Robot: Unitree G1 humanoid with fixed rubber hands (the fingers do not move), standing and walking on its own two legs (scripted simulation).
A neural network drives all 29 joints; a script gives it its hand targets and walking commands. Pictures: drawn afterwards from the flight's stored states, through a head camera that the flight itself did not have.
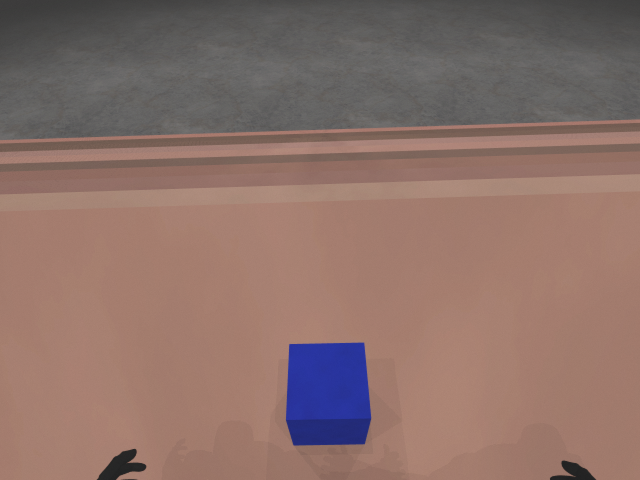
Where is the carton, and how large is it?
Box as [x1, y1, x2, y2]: [286, 343, 370, 445]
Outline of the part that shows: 289,344 286,421 293,444 295,445 364,443 370,421 370,410 363,343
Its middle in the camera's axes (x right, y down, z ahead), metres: +0.02 +0.45 +1.11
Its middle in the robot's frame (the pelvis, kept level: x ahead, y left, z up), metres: +0.44 +0.03 -0.66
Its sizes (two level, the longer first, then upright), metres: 0.210 0.200 0.250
